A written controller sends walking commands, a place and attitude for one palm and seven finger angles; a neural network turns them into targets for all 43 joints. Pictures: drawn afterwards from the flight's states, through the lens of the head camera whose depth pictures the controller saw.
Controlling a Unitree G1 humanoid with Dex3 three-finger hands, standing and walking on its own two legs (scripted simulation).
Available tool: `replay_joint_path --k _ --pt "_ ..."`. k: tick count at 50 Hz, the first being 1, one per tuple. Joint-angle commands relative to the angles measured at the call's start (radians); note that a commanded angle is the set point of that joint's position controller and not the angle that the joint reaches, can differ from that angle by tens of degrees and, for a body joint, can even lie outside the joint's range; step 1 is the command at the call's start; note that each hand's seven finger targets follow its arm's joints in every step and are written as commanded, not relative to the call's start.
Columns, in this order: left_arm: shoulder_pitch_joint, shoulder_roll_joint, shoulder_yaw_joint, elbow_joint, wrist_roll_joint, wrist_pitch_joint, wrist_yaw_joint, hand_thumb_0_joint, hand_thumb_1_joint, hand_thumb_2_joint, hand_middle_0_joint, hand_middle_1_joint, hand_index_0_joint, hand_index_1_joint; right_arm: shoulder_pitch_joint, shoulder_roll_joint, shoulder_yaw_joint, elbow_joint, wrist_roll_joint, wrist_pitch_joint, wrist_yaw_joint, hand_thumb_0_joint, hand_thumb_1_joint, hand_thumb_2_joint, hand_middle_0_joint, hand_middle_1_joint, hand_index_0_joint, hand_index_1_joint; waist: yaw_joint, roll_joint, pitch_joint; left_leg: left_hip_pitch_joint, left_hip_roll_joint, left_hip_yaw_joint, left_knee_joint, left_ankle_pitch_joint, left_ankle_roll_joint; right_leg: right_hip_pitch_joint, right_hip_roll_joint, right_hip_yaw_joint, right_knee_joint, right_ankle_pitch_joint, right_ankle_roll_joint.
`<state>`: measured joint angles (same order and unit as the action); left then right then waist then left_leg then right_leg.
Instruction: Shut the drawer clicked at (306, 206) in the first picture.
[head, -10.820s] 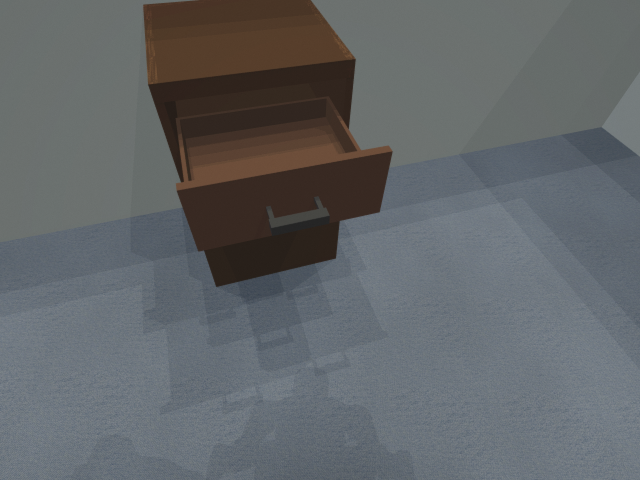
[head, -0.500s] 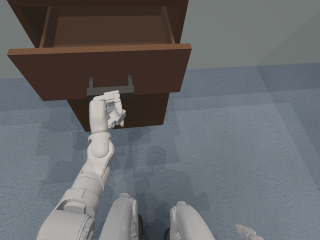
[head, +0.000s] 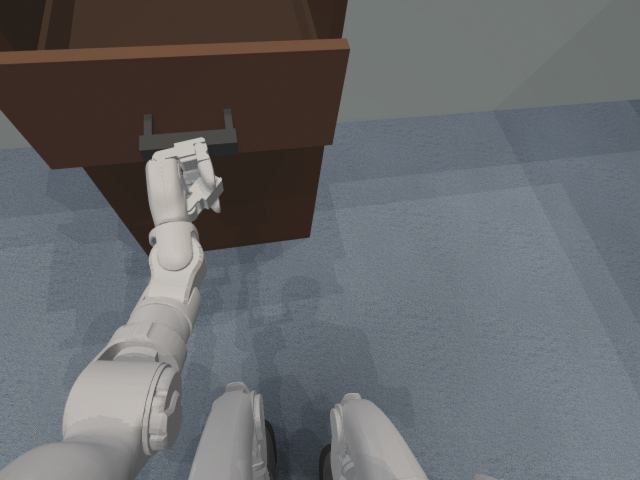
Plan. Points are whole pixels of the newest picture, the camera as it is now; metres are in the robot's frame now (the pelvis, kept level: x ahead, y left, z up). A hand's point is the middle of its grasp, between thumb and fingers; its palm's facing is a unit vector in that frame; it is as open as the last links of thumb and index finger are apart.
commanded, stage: push the drawer shut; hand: left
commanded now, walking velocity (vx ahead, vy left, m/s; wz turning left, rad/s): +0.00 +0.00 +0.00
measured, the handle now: (189, 132) +0.55 +0.14 +0.03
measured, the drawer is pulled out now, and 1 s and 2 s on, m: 0.11 0.00 0.00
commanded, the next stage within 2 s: pull the fist back off the drawer in 1.22 s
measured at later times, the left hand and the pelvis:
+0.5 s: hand (207, 140) +0.54 +0.12 +0.03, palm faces +0.15 -0.99 -0.02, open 2.9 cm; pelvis +0.01 +0.00 -0.01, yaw -2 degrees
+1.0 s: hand (205, 113) +0.59 +0.13 +0.03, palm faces +0.16 -0.99 -0.02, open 3.1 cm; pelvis +0.00 +0.01 -0.02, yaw -3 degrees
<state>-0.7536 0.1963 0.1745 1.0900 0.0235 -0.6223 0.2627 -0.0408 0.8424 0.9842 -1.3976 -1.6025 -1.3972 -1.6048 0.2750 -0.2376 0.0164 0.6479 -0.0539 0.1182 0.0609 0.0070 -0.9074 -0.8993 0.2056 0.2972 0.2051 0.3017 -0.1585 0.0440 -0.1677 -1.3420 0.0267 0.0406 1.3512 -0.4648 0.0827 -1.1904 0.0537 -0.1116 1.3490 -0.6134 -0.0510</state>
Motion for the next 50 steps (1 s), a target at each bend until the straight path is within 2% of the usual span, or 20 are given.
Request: replay_joint_path --k 1,5,11,13,17,19,20,22,23,24,30,31,33,35,38,41,43,45,48,50 --pt "-0.578 0.179 0.040 -0.181 0.010 -0.051 0.004 0.000 0.900 0.900 -1.400 -1.600 -1.400 -1.600 0.148 -0.177 -0.058 -0.052 -0.007 -0.016 -0.011 0.000 -0.900 -0.900 0.200 0.300 0.200 0.300 -0.068 0.062 -0.479 0.513 0.001 -0.143 -0.140 0.083 -0.042 0.008 0.003 0.098 -0.230 0.162 0.035" --pt "-0.613 0.237 0.082 -0.165 0.008 -0.045 -0.010 0.000 0.900 0.900 -1.400 -1.600 -1.400 -1.600 0.167 -0.181 -0.057 -0.052 -0.009 -0.014 -0.010 0.000 -0.900 -0.900 0.200 0.300 0.200 0.300 -0.070 0.069 -0.505 0.491 0.002 -0.132 -0.120 0.120 -0.039 0.031 0.008 0.107 -0.230 0.185 0.036" --pt "-0.647 0.272 0.105 -0.121 0.004 -0.025 -0.036 0.000 0.900 0.900 -1.400 -1.600 -1.400 -1.600 0.193 -0.186 -0.053 -0.049 -0.010 -0.008 -0.005 0.000 -0.900 -0.900 0.200 0.300 0.200 0.300 -0.079 0.095 -0.496 0.485 0.007 -0.137 -0.111 0.146 -0.040 0.014 0.015 0.100 -0.222 0.201 0.031" --pt "-0.644 0.294 0.123 -0.086 0.001 -0.011 -0.040 0.000 0.900 0.900 -1.400 -1.600 -1.400 -1.600 0.200 -0.189 -0.051 -0.048 -0.010 -0.008 -0.005 0.000 -0.900 -0.900 0.200 0.300 0.200 0.300 -0.088 0.065 -0.478 0.438 0.006 -0.130 -0.101 0.130 -0.034 0.027 0.018 0.107 -0.229 0.191 0.034" --pt "-0.679 0.336 0.148 -0.105 0.003 -0.008 -0.057 0.000 0.900 0.900 -1.400 -1.600 -1.400 -1.600 0.218 -0.195 -0.051 -0.050 -0.014 -0.007 -0.004 0.000 -0.900 -0.900 0.200 0.300 0.200 0.300 -0.083 0.113 -0.523 0.477 0.012 -0.137 -0.094 0.178 -0.037 0.011 0.019 0.100 -0.210 0.221 0.031" --pt "-0.699 0.300 0.125 -0.098 0.002 -0.005 -0.065 0.000 0.900 0.900 -1.400 -1.600 -1.400 -1.600 0.231 -0.192 -0.053 -0.046 -0.015 -0.009 0.001 0.000 -0.900 -0.900 0.200 0.300 0.200 0.300 -0.097 0.136 -0.521 0.521 0.016 -0.155 -0.102 0.202 -0.041 -0.023 0.021 0.086 -0.203 0.234 0.027" --pt "-0.704 0.344 0.159 -0.103 0.003 -0.005 -0.062 0.000 0.900 0.900 -1.400 -1.600 -1.400 -1.600 0.238 -0.201 -0.054 -0.042 -0.017 -0.007 0.000 0.000 -0.900 -0.900 0.200 0.300 0.200 0.300 -0.088 0.128 -0.524 0.529 0.021 -0.160 -0.101 0.216 -0.043 -0.029 0.021 0.081 -0.196 0.240 0.027" --pt "-0.702 0.326 0.145 -0.099 0.002 0.005 -0.068 0.000 0.900 0.900 -1.400 -1.600 -1.400 -1.600 0.241 -0.199 -0.054 -0.043 -0.017 -0.006 0.004 0.000 -0.900 -0.900 0.200 0.300 0.200 0.300 -0.096 0.128 -0.542 0.527 0.021 -0.159 -0.092 0.223 -0.041 -0.029 0.023 0.083 -0.198 0.246 0.028" --pt "-0.717 0.360 0.168 -0.101 0.003 0.007 -0.067 0.000 0.900 0.900 -1.400 -1.600 -1.400 -1.600 0.248 -0.203 -0.053 -0.041 -0.019 -0.005 0.002 0.000 -0.900 -0.900 0.200 0.300 0.200 0.300 -0.094 0.124 -0.540 0.519 0.022 -0.160 -0.090 0.225 -0.041 -0.021 0.023 0.083 -0.194 0.247 0.028" --pt "-0.733 0.338 0.147 -0.101 0.006 0.007 -0.070 0.000 0.900 0.900 -1.400 -1.600 -1.400 -1.600 0.253 -0.201 -0.053 -0.042 -0.019 -0.006 0.004 0.000 -0.900 -0.900 0.200 0.300 0.200 0.300 -0.101 0.149 -0.539 0.543 0.023 -0.169 -0.096 0.233 -0.043 -0.043 0.023 0.078 -0.190 0.248 0.027" --pt "-0.780 0.422 0.201 -0.081 0.019 0.021 -0.068 0.000 0.900 0.900 -1.400 -1.600 -1.400 -1.600 0.273 -0.214 -0.048 -0.037 -0.023 -0.006 0.003 0.000 -0.900 -0.900 0.200 0.300 0.200 0.300 -0.105 0.150 -0.539 0.530 0.030 -0.180 -0.090 0.217 -0.042 -0.064 0.027 0.072 -0.184 0.229 0.026" --pt "-0.794 0.391 0.171 -0.080 0.021 0.023 -0.072 0.000 0.900 0.900 -1.400 -1.600 -1.400 -1.600 0.272 -0.208 -0.046 -0.038 -0.023 -0.007 0.005 0.000 -0.900 -0.900 0.200 0.300 0.200 0.300 -0.112 0.168 -0.539 0.535 0.028 -0.178 -0.089 0.219 -0.043 -0.069 0.027 0.073 -0.186 0.229 0.025" --pt "-0.808 0.412 0.184 -0.066 0.026 0.029 -0.071 0.000 0.900 0.900 -1.400 -1.600 -1.400 -1.600 0.280 -0.214 -0.046 -0.034 -0.025 -0.007 0.005 0.000 -0.900 -0.900 0.200 0.300 0.200 0.300 -0.118 0.161 -0.529 0.533 0.032 -0.188 -0.089 0.208 -0.043 -0.084 0.028 0.069 -0.184 0.221 0.024" --pt "-0.863 0.395 0.163 -0.076 0.035 0.025 -0.071 0.000 0.900 0.900 -1.400 -1.600 -1.400 -1.600 0.285 -0.218 -0.049 -0.025 -0.027 -0.011 0.009 0.000 -0.900 -0.900 0.200 0.300 0.200 0.300 -0.130 0.209 -0.539 0.589 0.040 -0.218 -0.095 0.203 -0.050 -0.144 0.025 0.062 -0.174 0.217 0.024" --pt "-0.890 0.418 0.171 -0.050 0.045 0.037 -0.065 0.000 0.900 0.900 -1.400 -1.600 -1.400 -1.600 0.295 -0.224 -0.046 -0.021 -0.031 -0.014 0.008 0.000 -0.900 -0.900 0.200 0.300 0.200 0.300 -0.144 0.189 -0.533 0.566 0.042 -0.224 -0.091 0.181 -0.047 -0.149 0.025 0.061 -0.172 0.206 0.024" --pt "-0.948 0.406 0.153 -0.053 0.056 0.041 -0.061 0.000 0.900 0.900 -1.400 -1.600 -1.400 -1.600 0.305 -0.228 -0.048 -0.013 -0.037 -0.020 0.012 0.000 -0.900 -0.900 0.200 0.300 0.200 0.300 -0.158 0.234 -0.548 0.617 0.052 -0.261 -0.097 0.178 -0.055 -0.203 0.021 0.052 -0.157 0.210 0.023" --pt "-0.955 0.457 0.184 -0.034 0.062 0.052 -0.056 0.000 0.900 0.900 -1.400 -1.600 -1.400 -1.600 0.313 -0.234 -0.043 -0.012 -0.038 -0.023 0.011 0.000 -0.900 -0.900 0.200 0.300 0.200 0.300 -0.156 0.220 -0.546 0.581 0.050 -0.253 -0.091 0.161 -0.051 -0.189 0.025 0.054 -0.158 0.198 0.022" --pt "-0.992 0.437 0.157 -0.022 0.075 0.057 -0.060 0.000 0.900 0.900 -1.400 -1.600 -1.400 -1.600 0.319 -0.237 -0.043 -0.008 -0.038 -0.027 0.013 0.000 -0.900 -0.900 0.200 0.300 0.200 0.300 -0.167 0.251 -0.542 0.607 0.057 -0.282 -0.098 0.142 -0.057 -0.233 0.021 0.049 -0.148 0.192 0.022" --pt "-1.026 0.463 0.166 0.008 0.080 0.078 -0.052 0.000 0.900 0.900 -1.400 -1.600 -1.400 -1.600 0.331 -0.239 -0.037 -0.004 -0.042 -0.032 0.012 0.000 -0.900 -0.900 0.200 0.300 0.200 0.300 -0.186 0.222 -0.522 0.549 0.052 -0.268 -0.086 0.115 -0.045 -0.221 0.024 0.051 -0.154 0.178 0.023" --pt "-1.059 0.505 0.182 -0.002 0.090 0.081 -0.054 0.000 0.900 0.900 -1.400 -1.600 -1.400 -1.600 0.339 -0.245 -0.034 -0.005 -0.043 -0.036 0.011 0.000 -0.900 -0.900 0.200 0.300 0.200 0.300 -0.187 0.260 -0.546 0.570 0.057 -0.279 -0.082 0.130 -0.050 -0.240 0.024 0.048 -0.143 0.184 0.021"
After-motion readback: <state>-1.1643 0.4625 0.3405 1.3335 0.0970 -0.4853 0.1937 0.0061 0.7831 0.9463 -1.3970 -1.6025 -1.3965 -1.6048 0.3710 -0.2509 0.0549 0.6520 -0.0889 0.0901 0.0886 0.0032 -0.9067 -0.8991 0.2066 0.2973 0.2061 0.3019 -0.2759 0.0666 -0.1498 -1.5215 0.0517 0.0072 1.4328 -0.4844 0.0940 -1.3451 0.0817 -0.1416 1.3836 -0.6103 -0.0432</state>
